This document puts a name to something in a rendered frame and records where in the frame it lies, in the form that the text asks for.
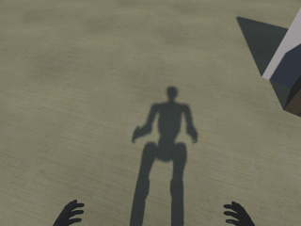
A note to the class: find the robot right hand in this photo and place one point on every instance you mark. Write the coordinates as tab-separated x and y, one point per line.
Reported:
241	215

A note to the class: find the pedestal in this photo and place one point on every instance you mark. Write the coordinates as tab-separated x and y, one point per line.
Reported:
293	103

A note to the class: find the robot left hand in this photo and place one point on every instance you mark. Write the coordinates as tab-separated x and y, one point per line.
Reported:
63	218

